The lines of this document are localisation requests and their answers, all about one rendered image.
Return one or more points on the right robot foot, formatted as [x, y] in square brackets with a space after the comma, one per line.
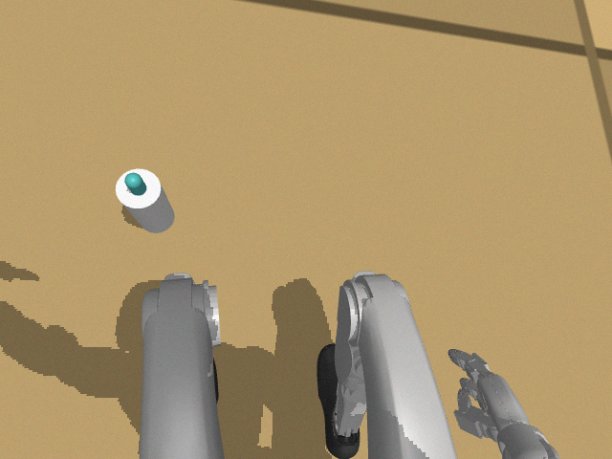
[327, 382]

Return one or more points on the bottle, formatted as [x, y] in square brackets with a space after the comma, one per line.
[141, 192]

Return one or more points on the right robot hand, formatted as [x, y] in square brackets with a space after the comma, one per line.
[492, 393]

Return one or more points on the right robot arm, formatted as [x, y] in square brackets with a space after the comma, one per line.
[521, 441]

